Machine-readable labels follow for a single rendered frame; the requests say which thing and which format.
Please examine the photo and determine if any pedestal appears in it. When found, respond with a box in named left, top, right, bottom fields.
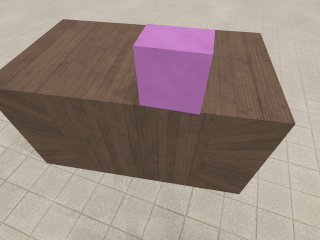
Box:
left=0, top=19, right=296, bottom=194

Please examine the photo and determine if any carton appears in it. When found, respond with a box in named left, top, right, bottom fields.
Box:
left=133, top=23, right=215, bottom=115

